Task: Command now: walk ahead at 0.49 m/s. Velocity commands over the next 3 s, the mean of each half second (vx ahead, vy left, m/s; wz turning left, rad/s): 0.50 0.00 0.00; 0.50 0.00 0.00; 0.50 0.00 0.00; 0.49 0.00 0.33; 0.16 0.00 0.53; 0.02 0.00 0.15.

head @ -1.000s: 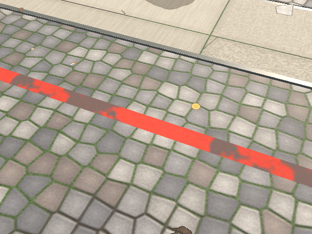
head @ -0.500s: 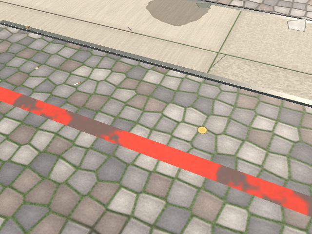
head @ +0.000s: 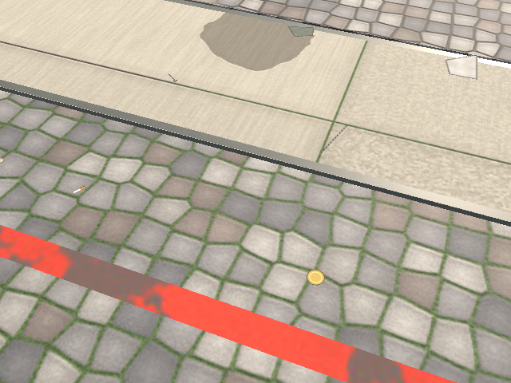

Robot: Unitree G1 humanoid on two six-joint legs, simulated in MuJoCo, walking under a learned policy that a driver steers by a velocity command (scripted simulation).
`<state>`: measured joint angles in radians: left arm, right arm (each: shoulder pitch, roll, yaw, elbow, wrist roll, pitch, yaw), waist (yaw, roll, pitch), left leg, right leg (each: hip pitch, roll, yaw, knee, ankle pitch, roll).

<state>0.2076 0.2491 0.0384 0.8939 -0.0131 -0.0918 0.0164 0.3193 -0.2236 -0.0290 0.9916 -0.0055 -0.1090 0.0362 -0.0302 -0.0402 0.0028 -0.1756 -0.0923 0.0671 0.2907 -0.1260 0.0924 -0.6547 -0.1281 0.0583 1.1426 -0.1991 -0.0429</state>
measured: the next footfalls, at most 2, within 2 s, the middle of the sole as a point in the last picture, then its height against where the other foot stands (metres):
right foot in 0.30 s outside the picture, level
left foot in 0.88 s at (232, 333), level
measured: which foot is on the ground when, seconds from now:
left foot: down 0.00-0.30, up 0.32-0.86, down 0.88-1.00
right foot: up 0.00-0.28, down 0.30-0.90, up 0.92-1.00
